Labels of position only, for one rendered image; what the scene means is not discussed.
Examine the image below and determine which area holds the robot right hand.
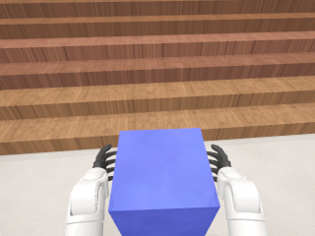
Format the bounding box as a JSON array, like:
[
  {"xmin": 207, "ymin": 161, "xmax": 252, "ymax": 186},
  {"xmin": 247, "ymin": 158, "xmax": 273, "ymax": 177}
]
[{"xmin": 207, "ymin": 144, "xmax": 231, "ymax": 182}]

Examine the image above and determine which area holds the carton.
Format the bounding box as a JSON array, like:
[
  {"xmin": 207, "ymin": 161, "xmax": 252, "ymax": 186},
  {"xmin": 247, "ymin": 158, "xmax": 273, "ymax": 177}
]
[{"xmin": 108, "ymin": 128, "xmax": 221, "ymax": 236}]

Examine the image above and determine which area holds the left robot forearm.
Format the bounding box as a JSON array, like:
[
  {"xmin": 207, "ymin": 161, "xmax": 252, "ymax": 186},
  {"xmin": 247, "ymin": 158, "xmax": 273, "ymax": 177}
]
[{"xmin": 65, "ymin": 167, "xmax": 109, "ymax": 236}]

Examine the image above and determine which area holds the robot left hand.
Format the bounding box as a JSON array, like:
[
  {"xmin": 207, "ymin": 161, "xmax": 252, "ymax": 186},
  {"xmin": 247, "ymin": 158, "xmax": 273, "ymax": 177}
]
[{"xmin": 93, "ymin": 144, "xmax": 117, "ymax": 182}]

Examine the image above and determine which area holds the right robot forearm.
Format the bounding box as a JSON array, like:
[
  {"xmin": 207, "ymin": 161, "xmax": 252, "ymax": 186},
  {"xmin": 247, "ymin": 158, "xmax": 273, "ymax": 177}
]
[{"xmin": 217, "ymin": 166, "xmax": 269, "ymax": 236}]

